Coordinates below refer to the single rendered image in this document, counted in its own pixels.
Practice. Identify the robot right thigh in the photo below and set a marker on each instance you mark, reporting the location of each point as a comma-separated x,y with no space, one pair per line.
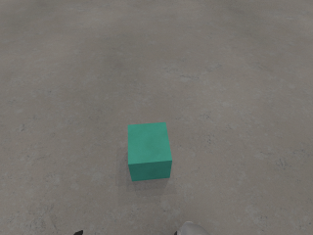
192,229

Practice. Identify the carton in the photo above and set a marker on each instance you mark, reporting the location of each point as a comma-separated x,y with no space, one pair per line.
149,154

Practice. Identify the right robot shin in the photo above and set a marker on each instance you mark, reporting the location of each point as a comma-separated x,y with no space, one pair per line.
188,222

